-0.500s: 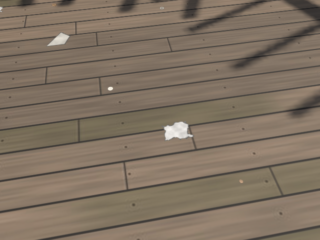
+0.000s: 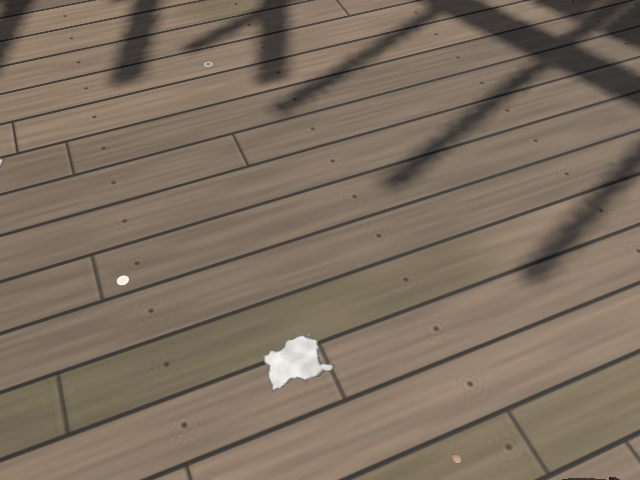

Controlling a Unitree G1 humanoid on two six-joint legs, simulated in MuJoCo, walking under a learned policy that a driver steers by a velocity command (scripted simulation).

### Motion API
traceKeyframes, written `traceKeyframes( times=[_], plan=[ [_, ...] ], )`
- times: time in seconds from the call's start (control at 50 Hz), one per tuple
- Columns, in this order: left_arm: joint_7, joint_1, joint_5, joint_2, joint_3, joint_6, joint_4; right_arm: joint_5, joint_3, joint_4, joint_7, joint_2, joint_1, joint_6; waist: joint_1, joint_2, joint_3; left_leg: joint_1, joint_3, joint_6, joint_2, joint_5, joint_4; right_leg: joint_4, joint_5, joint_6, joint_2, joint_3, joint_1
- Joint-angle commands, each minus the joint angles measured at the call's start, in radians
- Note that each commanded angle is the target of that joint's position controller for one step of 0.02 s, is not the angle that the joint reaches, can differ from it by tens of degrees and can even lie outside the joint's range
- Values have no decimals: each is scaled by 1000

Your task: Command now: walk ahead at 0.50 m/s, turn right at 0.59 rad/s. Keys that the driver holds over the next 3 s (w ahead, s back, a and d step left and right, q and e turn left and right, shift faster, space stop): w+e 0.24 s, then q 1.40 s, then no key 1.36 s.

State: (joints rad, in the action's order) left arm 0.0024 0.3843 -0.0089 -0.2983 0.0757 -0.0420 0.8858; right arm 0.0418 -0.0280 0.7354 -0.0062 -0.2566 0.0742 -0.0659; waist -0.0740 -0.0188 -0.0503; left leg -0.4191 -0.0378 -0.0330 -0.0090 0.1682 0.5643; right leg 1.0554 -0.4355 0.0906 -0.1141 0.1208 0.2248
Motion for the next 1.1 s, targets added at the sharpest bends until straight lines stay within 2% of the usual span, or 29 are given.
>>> traceKeyframes(
  times=[0.02, 0.06, 0.12, 0.2, 0.26, 0.34, 0.38, 0.4, 0.42, 0.44, 0.46, 0.48, 0.5, 0.52, 0.54, 0.6, 0.68, 0.78, 0.84, 0.86, 0.88, 0.9, 0.92, 0.94, 0.96, 0.98, 1.02, 1.06, 1.1],
  plan=[
    [-17, -19, -16, -76, 11, 0, -80, -4, -32, -10, -6, -91, 139, -1, 82, 77, 65, 344, 387, -124, 316, 123, -337, 151, 97, -15, 131, -23, 366],
    [-35, -21, -28, -57, 8, 25, -86, -13, -31, 19, -4, -89, 168, -17, 64, 131, 41, 276, 247, -106, 272, -26, -364, 123, 117, -28, 151, -42, 328],
    [-53, -94, -27, -39, 1, 41, -124, -26, -39, 41, 6, -102, 207, -41, 62, 124, 38, 294, 146, -125, 284, -156, -399, 94, 175, -40, 170, -54, 395],
    [-69, -235, -25, -23, -11, 40, -181, -22, -43, 66, 8, -106, 245, -40, 82, 111, 5, 325, 15, -125, 267, -210, -425, -53, 306, -60, 188, -84, 474],
    [-80, -332, -25, 9, -30, 31, -214, -23, -43, 81, 8, -109, 264, -39, 99, 101, -21, 298, -75, -106, 243, -302, -412, -266, 402, -53, 179, -129, 388],
    [-62, -339, -38, 19, -42, 15, -202, -31, -41, 138, 11, -136, 334, -24, 101, 128, 0, 358, -87, -87, 246, -655, -303, -454, 356, -25, 109, -188, 218],
    [-45, -213, -52, -8, -34, -5, -148, -39, -42, 157, 7, -152, 330, -11, 43, 132, 59, 403, -70, -63, 217, -755, -137, -580, 382, 6, 78, -186, 70],
    [-35, -102, -69, -35, -28, -22, -104, -48, -36, 161, 7, -139, 338, -8, -6, 85, 127, 346, -87, -37, 176, -661, 14, -666, 549, 18, 103, -178, -110],
    [-21, 8, -87, -107, -15, -35, -85, -54, -19, 122, 6, -86, 355, -11, -32, -33, 266, 170, -98, -6, 132, -214, 240, -578, 1009, 49, 338, 3, -376],
    [-9, 2, -51, -173, 2, -27, -93, -95, 12, 124, 5, 24, 509, 5, 19, -227, 486, -38, -38, 18, -4, 528, 561, -511, 1418, 231, 631, 275, -640],
    [1, 3, -1, -143, 5, -13, -99, -78, -22, 154, -14, -79, 436, 31, -19, -80, 490, -25, 98, 8, 10, 492, 605, -531, 1390, 210, 557, 183, -520],
    [7, -76, 5, -102, -11, -11, -97, -71, -26, 130, -13, -76, 369, 36, 18, -103, 340, -65, 97, 6, 34, 447, 600, -594, 1257, 175, 513, 95, -393],
    [12, -150, 1, -52, -26, -9, -105, -52, -29, 131, -13, -73, 336, 39, 50, -78, 210, -87, 77, 11, 57, 377, 563, -652, 1116, 134, 464, 43, -265],
    [21, -192, 3, -23, -34, -8, -110, -34, -34, 140, -10, -71, 331, 51, 77, -91, 141, -64, 70, 20, 71, 319, 536, -699, 1032, 106, 430, -11, -167],
    [28, -208, 5, -14, -38, -6, -111, -19, -38, 150, -4, -61, 361, 69, 100, -101, 124, 1, 54, 32, 68, 274, 540, -729, 985, 92, 408, -62, -77],
    [31, -234, -6, -32, -28, -14, -119, -20, -47, 146, 2, -33, 380, 100, 134, -84, 142, 43, 25, 50, 47, 223, 571, -769, 850, 122, 404, -135, 18],
    [38, -229, -17, -24, -24, 0, -108, -11, -50, 95, 12, -31, 275, 127, 114, -120, 87, -6, 10, 50, 75, 156, 423, -820, 442, 124, 404, -170, 60],
    [31, -189, -24, -72, -3, 26, -95, -14, -48, 32, 32, -43, 191, 135, 77, -107, 99, 50, -33, 22, 63, 213, 251, -778, 315, 125, 456, -169, 26],
    [27, -200, -18, -105, 11, 42, -95, -21, -49, 9, 35, -46, 199, 126, 90, -94, 101, 132, -58, -9, 43, 207, 98, -697, 307, 80, 467, -189, 21],
    [26, -194, -16, -108, 15, 49, -91, -21, -50, 14, 33, -49, 226, 116, 105, -57, 102, 203, -55, -24, 27, 138, -15, -631, 270, 34, 446, -222, 51],
    [21, -152, -22, -85, 16, 60, -78, -15, -60, 21, 27, -90, 253, 102, 107, 68, 81, 245, 59, -45, 70, 81, -182, -488, 168, -38, 384, -277, 103],
    [15, -119, -20, -1, -3, 71, -112, -10, -86, -9, 15, -222, 233, 91, 76, 355, 56, 294, 466, -125, 349, -80, -310, -224, -137, -131, 220, -367, 326],
    [27, -241, -22, -32, -1, 89, -154, -14, -107, 6, 6, -278, 298, 93, 142, 287, 2, 195, 534, -244, 410, -276, -313, -70, -213, -135, 128, -203, 381],
    [28, -246, -13, -32, -1, 97, -154, -18, -99, 16, 1, -234, 293, 95, 115, 192, 5, 200, 445, -252, 354, -280, -289, 5, -139, -134, 146, -139, 384],
    [25, -222, -4, -33, 1, 92, -140, -27, -87, 5, -3, -195, 226, 98, 81, 159, -5, 189, 362, -220, 285, -222, -287, 8, -42, -126, 154, -114, 379],
    [23, -206, -7, -44, 5, 82, -127, -28, -82, -21, -3, -176, 148, 103, 56, 153, 16, 215, 317, -186, 226, -189, -280, -2, 25, -117, 152, -103, 378],
    [15, -174, -28, -63, 14, 75, -110, -38, -70, -42, 0, -138, 123, 99, 54, 135, 86, 275, 284, -187, 194, -353, -247, 48, 73, -119, 133, -109, 358],
    [13, -180, -17, -48, 11, 78, -118, -42, -75, -38, 4, -151, 157, 92, 65, 98, 115, 321, 295, -193, 194, -384, -232, 31, 78, -129, 130, -99, 361],
    [16, -203, -12, -38, 6, 84, -132, -38, -80, -33, 2, -164, 185, 90, 82, 111, 103, 348, 326, -199, 193, -332, -233, -35, 71, -138, 129, -91, 378]
  ],
)
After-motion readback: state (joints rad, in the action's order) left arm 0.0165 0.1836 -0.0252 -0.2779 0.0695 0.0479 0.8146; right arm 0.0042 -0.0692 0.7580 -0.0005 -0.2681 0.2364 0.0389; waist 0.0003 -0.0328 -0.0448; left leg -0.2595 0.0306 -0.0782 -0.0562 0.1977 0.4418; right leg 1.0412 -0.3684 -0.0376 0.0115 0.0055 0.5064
